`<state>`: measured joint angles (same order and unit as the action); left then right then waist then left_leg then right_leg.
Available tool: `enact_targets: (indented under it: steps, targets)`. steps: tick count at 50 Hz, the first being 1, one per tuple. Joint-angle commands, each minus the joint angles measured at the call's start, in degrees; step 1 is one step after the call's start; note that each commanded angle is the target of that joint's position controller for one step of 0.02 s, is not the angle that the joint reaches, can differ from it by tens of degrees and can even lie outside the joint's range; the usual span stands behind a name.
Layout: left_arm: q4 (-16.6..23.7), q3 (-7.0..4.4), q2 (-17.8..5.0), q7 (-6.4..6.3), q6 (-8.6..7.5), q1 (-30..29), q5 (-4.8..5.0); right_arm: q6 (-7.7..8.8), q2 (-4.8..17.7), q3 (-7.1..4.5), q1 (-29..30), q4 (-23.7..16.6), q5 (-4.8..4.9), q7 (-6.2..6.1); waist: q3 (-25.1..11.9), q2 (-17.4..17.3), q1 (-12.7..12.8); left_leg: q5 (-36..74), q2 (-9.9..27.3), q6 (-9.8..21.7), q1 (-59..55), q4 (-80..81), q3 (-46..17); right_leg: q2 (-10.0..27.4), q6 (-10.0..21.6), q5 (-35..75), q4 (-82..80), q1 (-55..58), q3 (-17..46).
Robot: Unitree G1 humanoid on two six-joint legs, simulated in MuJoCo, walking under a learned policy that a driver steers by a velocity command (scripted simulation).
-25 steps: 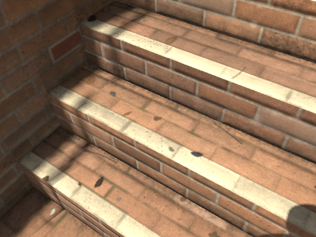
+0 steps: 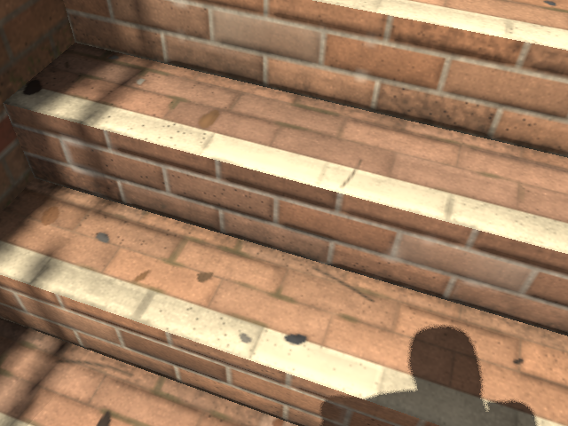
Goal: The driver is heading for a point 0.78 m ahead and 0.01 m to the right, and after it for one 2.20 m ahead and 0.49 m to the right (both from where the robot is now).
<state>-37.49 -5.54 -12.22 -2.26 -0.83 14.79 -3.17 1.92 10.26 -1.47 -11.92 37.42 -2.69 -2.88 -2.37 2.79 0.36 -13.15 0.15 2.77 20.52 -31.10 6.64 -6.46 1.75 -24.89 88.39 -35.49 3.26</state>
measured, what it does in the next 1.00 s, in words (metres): climbs: right foot 0.20 m higher, then left foot 0.20 m higher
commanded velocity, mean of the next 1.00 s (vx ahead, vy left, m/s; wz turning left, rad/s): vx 0.39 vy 0.00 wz -0.02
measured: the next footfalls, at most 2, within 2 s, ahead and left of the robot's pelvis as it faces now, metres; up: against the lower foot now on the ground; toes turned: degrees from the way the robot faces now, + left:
right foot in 0.42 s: +0.23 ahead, -0.21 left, +0.20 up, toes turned -18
left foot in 0.98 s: +0.55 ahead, -0.03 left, +0.40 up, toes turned -1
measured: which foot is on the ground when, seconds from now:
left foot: down 0.00-0.44, up 0.46-0.96, down 0.98-1.00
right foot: up 0.00-0.40, down 0.42-1.00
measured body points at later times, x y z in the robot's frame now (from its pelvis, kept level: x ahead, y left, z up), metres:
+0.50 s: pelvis +0.14 -0.09 +0.07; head +0.18 -0.09 +0.52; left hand +0.42 +0.02 +0.00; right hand +0.08 -0.32 -0.07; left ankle +0.05 +0.11 -0.58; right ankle +0.19 -0.19 -0.53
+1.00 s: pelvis +0.38 -0.10 +0.24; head +0.39 -0.12 +0.69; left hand +0.33 +0.09 +0.09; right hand +0.60 -0.28 +0.16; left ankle +0.51 -0.03 -0.33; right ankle +0.20 -0.20 -0.51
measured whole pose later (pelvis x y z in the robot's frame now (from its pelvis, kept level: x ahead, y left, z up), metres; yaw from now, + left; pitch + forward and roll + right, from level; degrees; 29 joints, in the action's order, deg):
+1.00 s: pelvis +0.38 -0.10 +0.24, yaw -2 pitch +10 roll +5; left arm -64.9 2.3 -6.8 7.2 -5.1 25.9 -5.1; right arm -6.9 7.9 5.7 2.3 39.0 -0.6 6.3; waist -10.3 3.3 -0.8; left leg -25.0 -3.1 9.2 64.3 -79.0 11.2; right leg 9.7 2.8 -5.7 6.5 0.5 -14.8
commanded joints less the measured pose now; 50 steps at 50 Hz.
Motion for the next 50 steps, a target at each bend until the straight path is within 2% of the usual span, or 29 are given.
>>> enact_targets:
  steps: [1, 6, 10, 14, 16, 18, 19, 20, 21, 22, 23, 24, 25, 27, 28, 29, 30, 31, 33, 34, 36, 38, 41, 43, 44, 45, 47, 49, 50]
  targets:
    - [6.97, 0.95, 0.50, -0.48, 0.75, -3.08, -0.84, 1.43, 5.18, -1.72, -2.93, -0.14, -0.65, -0.28, 2.35, -4.89, 0.59, -7.72, 17.33, 7.80, -5.35, 15.89, -16.78, 3.04, -0.15, 2.73, 28.79, -19.31, 0.72]
    - [12.69, 3.30, 4.32, -0.35, 1.77, -14.33, 0.30, 3.25, 7.47, -2.42, -14.20, 8.23, -0.16, 1.00, 2.87, -6.59, -1.73, -14.54, 20.39, 6.28, -15.96, 18.69, -13.50, 2.91, 2.35, 0.24, 42.76, -37.69, 1.95]
    - [16.65, 4.35, 5.96, -1.25, 3.13, -21.97, -0.37, 4.37, 6.41, -1.70, -17.07, 12.07, 0.16, 1.72, 6.84, -8.08, -2.37, -17.64, 23.08, 6.25, -20.16, 22.89, -11.12, 4.84, 2.96, -5.26, 51.73, -50.66, 2.97]
    - [20.79, 5.64, 7.15, -0.22, 2.64, -27.77, 0.73, 3.71, 5.87, -1.18, -14.17, 13.80, 0.11, 1.32, 9.04, -4.75, 0.11, -13.20, 16.64, 3.24, -10.83, 26.80, -0.80, 7.88, 2.92, -1.22, 32.34, -42.75, -0.97]
    - [22.90, 6.01, 8.06, 0.64, 3.01, -30.07, 0.76, 2.79, 8.04, -1.76, -13.79, 13.75, -0.41, -0.02, 6.27, -8.39, -0.22, -2.85, 15.92, 5.24, -13.57, 29.11, 1.01, 9.06, 2.45, 0.12, 25.41, -38.30, -4.56]
    - [21.83, 8.32, 10.27, 1.62, 2.57, -27.05, 2.19, 1.04, 9.77, -2.06, -9.86, 11.38, 1.45, -1.62, 1.08, -10.47, 0.22, 19.00, 14.23, 8.10, -11.32, 35.71, 7.12, 10.14, 5.14, -11.03, -3.51, -13.81, -10.95]
    - [20.09, 7.72, 9.33, 1.18, 2.39, -24.64, 3.68, 0.17, 10.63, -2.35, -13.38, 12.02, 2.15, -1.44, -1.93, -10.80, -0.60, 41.79, 13.58, 9.91, -15.61, 31.36, 6.83, 6.93, 5.66, -14.45, -13.66, -4.44, -13.94]
    - [13.99, 6.15, 7.31, 0.55, 2.72, -14.84, 3.34, 0.39, 11.61, -2.00, -18.93, 13.21, 2.80, -1.18, -9.33, -13.50, -0.13, 86.03, 16.20, 10.64, -20.73, 20.22, 6.12, -0.62, 6.42, -16.52, -10.15, 6.14, -21.15]
    - [11.30, 4.80, 3.57, 0.11, 2.09, -1.38, 2.11, 1.51, 15.59, -2.69, -15.60, 12.87, 3.24, 0.61, -18.19, -19.45, 7.78, 112.85, 18.39, 8.49, -23.14, 3.63, 5.05, -0.91, 8.73, -5.39, -15.56, 17.23, -15.17]
    - [9.47, 2.92, -1.50, -0.45, 1.21, 5.10, 1.47, 3.07, 17.62, -3.68, -7.42, 7.53, 5.80, 2.83, -22.23, -14.93, 12.65, 98.21, 12.46, 4.06, -9.08, -14.60, 2.09, 7.19, 11.99, -5.27, -28.04, 26.33, 6.91]
    - [7.96, 0.25, -10.16, -1.39, 1.75, 10.35, 0.65, 4.29, 14.26, -4.08, -2.13, 2.33, 5.70, 5.66, -24.71, 7.62, 14.03, 39.54, 2.31, 1.57, 6.61, -37.13, -3.05, 19.60, 13.16, -2.43, -54.47, 33.45, 37.79]
    - [7.32, -1.93, -13.94, -1.76, 2.34, 6.58, 1.61, 4.32, 8.59, -4.20, 0.03, 1.17, 3.04, 6.62, -26.03, 9.82, 12.71, 6.12, -6.21, 0.65, 15.09, -63.89, -19.31, 24.68, 9.56, -9.57, -69.94, 31.47, 52.12]
    - [5.40, -1.62, -12.53, -0.95, 1.90, 1.33, 0.52, 3.21, -0.23, -2.58, -1.30, -0.22, 1.34, 5.73, -18.49, 3.05, 5.95, 8.49, -5.63, 0.50, 24.02, -77.61, -24.86, 28.08, 5.75, -16.75, -69.90, 23.88, 45.50]
    - [-1.47, 1.75, -2.99, 0.45, 0.41, -6.74, 1.30, 1.21, -3.88, -1.32, 0.29, -2.81, -0.17, 3.66, 3.41, -1.40, -2.82, 14.37, -1.79, 1.62, 34.20, -80.14, -15.99, 22.74, 4.71, -17.80, -60.05, 7.42, 25.63]
    - [-4.32, 3.21, 1.61, 1.04, -0.74, -8.06, 1.78, 0.24, -5.20, -0.88, -3.44, -2.02, -0.14, 2.52, 5.88, 1.33, -6.19, 12.62, -1.95, 1.91, 34.73, -82.27, -16.17, 20.24, 3.03, -7.75, -58.71, 4.48, 16.44]
    - [-7.74, 4.27, 5.57, 1.67, -1.39, -6.76, 1.54, -0.02, -5.81, -0.37, -6.02, -0.65, 0.42, 2.24, 5.97, 3.70, -6.85, 9.65, -3.33, 2.56, 36.96, -88.42, -16.32, 19.47, 3.22, -1.22, -59.91, 5.54, 10.82]
    - [-8.19, 5.99, 6.30, 5.33, -2.24, -4.61, -0.86, 2.18, 1.63, -0.55, -3.09, 2.07, 5.42, 6.12, 7.99, 11.49, -2.40, 14.26, -5.40, 11.53, 44.61, -82.12, -27.45, 16.25, 3.69, 2.82, -62.93, 1.67, 7.67]
    - [-11.44, 5.38, 5.06, 6.68, -1.77, -2.80, -2.36, 3.15, 5.02, -1.66, -1.24, 0.60, 4.77, 6.81, 4.58, 2.68, -4.04, 19.30, -4.65, 13.09, 43.57, -74.78, -23.90, 18.51, 3.44, 11.09, -65.49, 5.34, 5.95]
    - [-12.74, 3.55, -2.34, 7.04, -1.22, -4.11, -2.88, 4.09, 2.41, -0.43, 1.55, 1.64, 4.94, 8.04, -0.71, 1.38, -4.72, 21.28, -4.85, 12.37, 42.75, -72.43, -16.91, 17.71, 3.95, 16.12, -71.07, 8.43, -1.18]
    - [-15.44, 3.46, -2.33, 6.73, -0.40, 0.72, -3.34, 3.13, 1.58, 0.36, -0.01, 4.80, 4.65, 9.13, -3.06, 5.89, -2.64, 17.03, -5.88, 11.31, 49.95, -89.53, -15.69, 21.12, 9.68, 21.60, -71.43, 15.46, 1.72]
    - [-19.23, 5.71, 2.90, 6.52, -1.24, 6.11, -4.43, 1.60, -0.75, 1.71, 1.67, 5.57, 4.57, 8.82, 0.14, -0.30, -2.73, 12.12, -6.13, 13.25, 67.39, -103.23, -19.36, 22.56, 9.64, 21.51, -71.08, 25.51, -0.91]
    - [-22.64, 7.75, 4.34, 6.15, -2.17, 9.85, -4.64, 1.11, -1.99, 3.50, 7.96, 3.07, 3.32, 7.55, -0.92, -2.27, -2.32, 8.49, -4.55, 14.64, 75.95, -103.91, -17.82, 22.71, 9.84, 23.52, -72.61, 31.57, -2.75]
    - [-23.68, 8.36, 1.75, 5.34, -3.47, 10.99, -5.77, -0.36, -0.89, 4.78, 18.63, -1.87, 3.99, 7.46, -4.82, -0.19, -1.17, 8.76, 0.13, 11.55, 70.01, -90.34, -4.99, 19.65, 8.98, 28.53, -79.30, 29.25, -11.08]
    - [-26.35, 8.22, -0.40, 6.44, -3.83, 18.26, -6.23, -3.82, 0.09, 5.44, 26.65, -5.52, 2.60, 6.81, -6.18, 1.39, 1.45, 9.50, 3.47, 10.00, 65.01, -75.56, -1.21, 20.86, 9.23, 35.55, -82.06, 30.81, -12.97]
    - [-25.36, 7.92, -1.84, 7.36, -3.74, 15.77, -4.91, -6.20, -0.94, 6.11, 28.01, -6.05, 0.74, 7.44, -5.99, 3.69, 0.02, 3.74, 3.76, 10.13, 57.96, -69.86, 3.53, 22.01, 11.09, 41.30, -84.85, 27.63, -14.29]
    - [-26.48, 7.82, -3.13, 9.00, -3.13, 14.51, -3.76, -9.06, -1.84, 7.37, 28.64, -6.21, 1.20, 8.33, -3.18, 5.47, -1.55, -6.65, 3.17, 11.16, 52.47, -63.46, 2.33, 25.87, 13.09, 50.25, -87.00, 23.36, -13.63]
    - [-24.28, 5.68, -11.39, 9.55, -5.56, 10.04, -0.64, -10.15, -0.93, 6.92, 19.01, -4.30, 2.15, 10.45, -7.10, 10.34, -7.86, -3.29, -1.46, 8.00, 37.40, -55.48, 6.55, 27.88, 14.54, 101.85, -80.15, 29.26, -17.44]
    - [-24.03, 4.03, -14.00, 9.43, -5.99, 9.63, 0.10, -8.71, 4.03, 5.16, 12.39, -1.74, 2.02, 9.66, -11.26, 11.83, -9.16, -8.89, -8.24, 7.80, 34.24, -34.58, 8.35, 27.59, 14.31, 120.12, -69.43, 47.28, -16.47]
    - [-24.04, 3.45, -12.61, 9.29, -5.09, 11.21, -2.73, -8.36, 6.07, 4.07, 3.55, 1.97, 2.18, 7.26, -16.32, 10.44, -9.28, -3.02, -8.70, 10.21, 21.42, -29.00, -1.50, 25.94, 13.03, 117.24, -58.83, 42.83, -15.20]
